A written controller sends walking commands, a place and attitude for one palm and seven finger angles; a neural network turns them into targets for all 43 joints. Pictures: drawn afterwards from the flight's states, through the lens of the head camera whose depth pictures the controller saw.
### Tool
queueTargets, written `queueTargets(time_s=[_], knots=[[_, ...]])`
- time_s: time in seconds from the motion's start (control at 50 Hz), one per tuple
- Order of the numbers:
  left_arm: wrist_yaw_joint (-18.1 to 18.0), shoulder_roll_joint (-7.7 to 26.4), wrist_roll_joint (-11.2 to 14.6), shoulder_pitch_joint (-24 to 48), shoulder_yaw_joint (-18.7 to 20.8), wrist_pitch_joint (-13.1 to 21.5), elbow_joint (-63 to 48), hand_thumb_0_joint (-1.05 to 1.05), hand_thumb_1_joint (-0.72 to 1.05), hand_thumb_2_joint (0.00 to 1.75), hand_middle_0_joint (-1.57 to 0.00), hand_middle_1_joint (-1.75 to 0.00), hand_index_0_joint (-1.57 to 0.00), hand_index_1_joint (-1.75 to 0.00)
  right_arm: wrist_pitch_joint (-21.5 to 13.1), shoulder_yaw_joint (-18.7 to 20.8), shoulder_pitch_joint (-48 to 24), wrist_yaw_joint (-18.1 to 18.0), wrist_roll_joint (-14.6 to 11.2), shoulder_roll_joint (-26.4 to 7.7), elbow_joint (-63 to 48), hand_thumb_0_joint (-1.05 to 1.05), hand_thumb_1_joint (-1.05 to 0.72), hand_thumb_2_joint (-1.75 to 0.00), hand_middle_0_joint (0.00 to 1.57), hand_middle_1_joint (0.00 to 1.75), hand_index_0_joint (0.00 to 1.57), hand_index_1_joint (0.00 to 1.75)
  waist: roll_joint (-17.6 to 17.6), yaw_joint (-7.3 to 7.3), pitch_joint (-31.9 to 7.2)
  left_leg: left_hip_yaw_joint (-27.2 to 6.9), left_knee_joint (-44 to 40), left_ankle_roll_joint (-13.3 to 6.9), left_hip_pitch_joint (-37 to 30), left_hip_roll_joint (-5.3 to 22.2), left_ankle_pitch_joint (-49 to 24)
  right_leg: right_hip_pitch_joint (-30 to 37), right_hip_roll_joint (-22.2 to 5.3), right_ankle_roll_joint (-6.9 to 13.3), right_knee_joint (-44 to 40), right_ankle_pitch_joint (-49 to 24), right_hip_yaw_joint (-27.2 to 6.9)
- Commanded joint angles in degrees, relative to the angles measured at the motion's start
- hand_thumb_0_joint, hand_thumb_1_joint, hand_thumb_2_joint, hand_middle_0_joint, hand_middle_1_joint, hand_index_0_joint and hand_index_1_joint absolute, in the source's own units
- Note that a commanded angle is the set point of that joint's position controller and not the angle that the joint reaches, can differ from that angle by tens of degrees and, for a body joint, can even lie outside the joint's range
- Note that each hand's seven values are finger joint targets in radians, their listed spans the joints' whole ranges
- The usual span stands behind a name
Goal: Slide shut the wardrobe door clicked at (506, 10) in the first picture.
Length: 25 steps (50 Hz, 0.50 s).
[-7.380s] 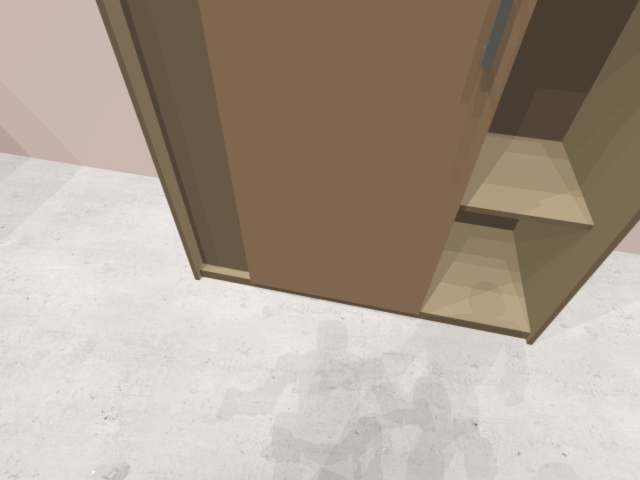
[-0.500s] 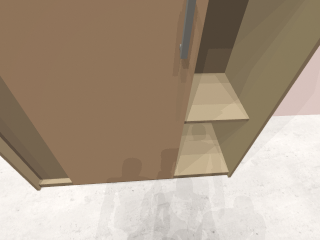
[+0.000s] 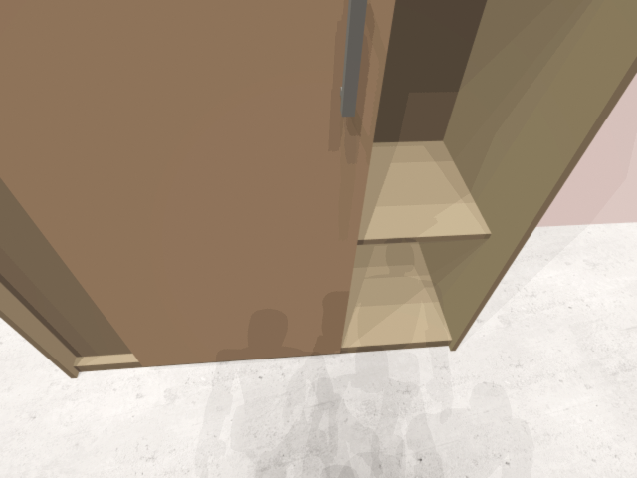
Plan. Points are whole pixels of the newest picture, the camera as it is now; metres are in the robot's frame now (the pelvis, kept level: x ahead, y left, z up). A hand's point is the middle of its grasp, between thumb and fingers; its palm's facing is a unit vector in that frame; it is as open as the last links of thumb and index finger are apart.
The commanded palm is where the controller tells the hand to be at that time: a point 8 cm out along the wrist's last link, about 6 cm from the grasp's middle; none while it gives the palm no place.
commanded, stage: look again from close up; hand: left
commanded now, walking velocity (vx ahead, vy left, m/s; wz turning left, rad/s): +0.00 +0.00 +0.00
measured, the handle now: (351, 44) +0.59 +0.00 +0.27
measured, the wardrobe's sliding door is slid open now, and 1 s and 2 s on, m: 0.39 0.39 0.39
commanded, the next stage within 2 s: shuffle to correct the standing spot in 1.08 s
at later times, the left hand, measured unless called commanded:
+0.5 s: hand out of the picture +0.05 +0.18 -0.17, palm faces -0.01 -0.97 -0.24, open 7.4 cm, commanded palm none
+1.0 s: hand out of the picture +0.04 +0.19 -0.17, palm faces +0.00 -0.96 -0.26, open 7.4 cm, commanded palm none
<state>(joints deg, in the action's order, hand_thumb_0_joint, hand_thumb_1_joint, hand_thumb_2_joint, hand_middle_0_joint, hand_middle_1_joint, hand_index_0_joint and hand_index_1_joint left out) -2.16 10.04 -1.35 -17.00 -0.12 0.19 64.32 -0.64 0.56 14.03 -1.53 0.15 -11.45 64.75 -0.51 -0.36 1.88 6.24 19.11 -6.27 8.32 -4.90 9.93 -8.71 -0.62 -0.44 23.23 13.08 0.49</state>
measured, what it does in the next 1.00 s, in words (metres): stands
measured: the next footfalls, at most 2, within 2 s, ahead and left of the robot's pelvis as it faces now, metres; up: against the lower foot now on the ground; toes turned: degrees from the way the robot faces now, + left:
right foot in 1.70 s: +0.18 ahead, -0.24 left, +0.00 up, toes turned +1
left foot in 1.94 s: +0.15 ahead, -0.05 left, +0.00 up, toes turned +17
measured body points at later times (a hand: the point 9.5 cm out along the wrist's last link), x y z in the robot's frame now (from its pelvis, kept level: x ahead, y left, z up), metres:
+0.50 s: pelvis +0.01 -0.02 +0.00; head +0.01 -0.02 +0.45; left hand +0.05 +0.23 -0.15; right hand +0.06 -0.29 -0.14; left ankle +0.01 +0.04 -0.74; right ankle -0.01 -0.12 -0.74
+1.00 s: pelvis +0.01 -0.02 +0.00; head +0.02 -0.02 +0.45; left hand +0.04 +0.24 -0.15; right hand +0.07 -0.30 -0.14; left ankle +0.01 +0.04 -0.74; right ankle -0.01 -0.12 -0.74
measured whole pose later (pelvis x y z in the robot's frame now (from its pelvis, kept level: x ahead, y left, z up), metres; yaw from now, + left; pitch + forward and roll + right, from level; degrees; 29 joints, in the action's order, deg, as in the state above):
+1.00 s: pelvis +0.01 -0.02 +0.00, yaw +1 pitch -1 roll +0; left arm -0.9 15.1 -1.0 -11.8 -0.4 0.6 64.4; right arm -0.8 -1.0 9.5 -0.9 0.4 -15.4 65.3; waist -0.8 -0.2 1.5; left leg 4.7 17.0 -4.0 6.1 -3.1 9.7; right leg -5.0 1.4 1.6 18.1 11.8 1.8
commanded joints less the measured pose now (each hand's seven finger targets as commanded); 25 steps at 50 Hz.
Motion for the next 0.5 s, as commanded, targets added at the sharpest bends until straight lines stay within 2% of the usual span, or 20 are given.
queueTargets(time_s=[0.0, 0.04, 0.12, 0.28, 0.48], knots=[[-0.4, 7.8, 0.1, -2.0, 0.9, 1.3, -2.2, 0.0, 0.9, 0.9, -0.2, -0.3, -0.2, -0.3, -1.3, 1.4, 1.1, -0.3, 0.2, -8.6, -2.0, 0.0, -0.9, -0.9, 0.2, 0.3, 0.2, 0.3, -1.1, 0.45, 1.1, -11.4, -4.4, 3.2, -1.3, 12.4, -2.0, -3.0, -5.8, 2.0, -4.6, -5.9, -6.0], [-0.3, 8.1, 0.3, -1.5, 0.9, 1.5, -2.2, 0.0, 0.9, 0.9, -0.2, -0.3, -0.2, -0.3, -1.4, 1.3, 0.4, -0.2, 0.2, -8.6, -1.9, 0.0, -0.9, -0.9, 0.2, 0.3, 0.2, 0.3, -0.2, 0.52, 0.9, -11.1, -4.2, 3.3, -1.7, 12.3, -3.3, -2.8, -6.1, 2.2, -4.8, -6.6, -6.2], [-0.2, 9.1, 0.3, -0.2, 0.8, 1.6, -2.5, 0.0, 0.9, 0.9, -0.2, -0.3, -0.2, -0.3, -1.3, 1.1, -0.4, -0.1, 0.2, -9.1, -2.0, 0.0, -0.9, -0.9, 0.2, 0.3, 0.2, 0.3, -0.9, 0.57, 1.0, -10.9, -3.7, 3.3, -1.1, 12.3, -3.5, -2.2, -6.3, 2.2, -5.5, -6.7, -6.6], [0.0, 10.5, 0.4, 1.8, 0.9, 1.8, -2.9, 0.0, 0.9, 0.9, -0.2, -0.3, -0.2, -0.3, -1.5, 0.9, -2.2, -0.1, 0.4, -10.4, -2.0, 0.0, -0.9, -0.9, 0.2, 0.3, 0.2, 0.3, 0.0, 0.57, -1.1, -10.6, -3.2, 3.6, -2.6, 12.5, -6.7, -0.6, -6.6, 2.4, -5.9, -9.6, -6.7], [0.3, 12.1, 0.4, 3.6, 0.9, 1.8, -3.4, 0.0, 0.9, 0.9, -0.2, -0.3, -0.2, -0.3, -1.4, 0.6, -3.8, 0.0, 0.5, -11.9, -2.2, 0.0, -0.9, -0.9, 0.2, 0.3, 0.2, 0.3, 0.0, 0.49, -0.7, -10.8, -3.7, 3.8, -2.8, 12.6, -6.9, -0.1, -6.7, 2.3, -7.2, -9.8, -6.9]])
